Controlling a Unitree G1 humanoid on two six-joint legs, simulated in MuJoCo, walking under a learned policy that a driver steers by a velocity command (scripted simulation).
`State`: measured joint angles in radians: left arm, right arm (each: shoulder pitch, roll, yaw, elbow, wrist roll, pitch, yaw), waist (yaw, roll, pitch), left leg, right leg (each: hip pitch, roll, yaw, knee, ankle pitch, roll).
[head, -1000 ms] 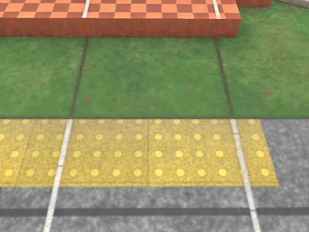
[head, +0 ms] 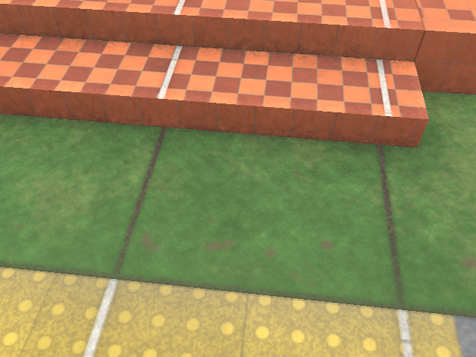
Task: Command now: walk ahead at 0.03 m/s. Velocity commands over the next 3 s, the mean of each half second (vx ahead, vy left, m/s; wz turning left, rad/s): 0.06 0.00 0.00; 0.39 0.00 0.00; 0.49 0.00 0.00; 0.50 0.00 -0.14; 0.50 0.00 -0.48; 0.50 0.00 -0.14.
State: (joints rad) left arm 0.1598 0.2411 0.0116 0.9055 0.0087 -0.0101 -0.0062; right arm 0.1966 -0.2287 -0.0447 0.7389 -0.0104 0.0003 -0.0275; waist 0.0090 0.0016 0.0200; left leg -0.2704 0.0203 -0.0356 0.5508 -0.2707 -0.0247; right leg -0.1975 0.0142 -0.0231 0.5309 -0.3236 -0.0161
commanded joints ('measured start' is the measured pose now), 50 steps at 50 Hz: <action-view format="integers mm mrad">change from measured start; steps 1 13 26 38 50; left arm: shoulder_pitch -2 -10 82 -19 -329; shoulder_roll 105 108 190 119 55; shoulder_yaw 25 27 68 66 38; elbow -27 63 104 41 -93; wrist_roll -4 -5 -31 -39 -37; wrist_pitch -3 8 -45 -87 -78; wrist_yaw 6 22 32 -2 -35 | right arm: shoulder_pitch -1 -5 -79 163 300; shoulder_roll -119 -106 -89 -91 -133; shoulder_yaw -31 -33 -35 -19 -26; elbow -48 47 99 217 289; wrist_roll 2 2 43 11 23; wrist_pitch -10 -2 -75 -115 -91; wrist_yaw -5 -13 13 44 6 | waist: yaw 0 3 37 -26 -74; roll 20 0 -151 85 78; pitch -73 -33 156 71 139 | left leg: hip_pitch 110 116 -305 297 298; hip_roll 47 28 53 225 221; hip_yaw -47 -23 13 -240 -19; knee -39 -71 262 -422 -458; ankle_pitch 375 301 -244 54 325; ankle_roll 46 35 89 189 195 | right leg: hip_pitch -27 -21 35 -556 -466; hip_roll -52 -57 -367 -145 -79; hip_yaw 46 52 475 79 2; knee -64 -97 -375 546 31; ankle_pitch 268 220 -350 109 373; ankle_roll -13 -10 -233 -56 -24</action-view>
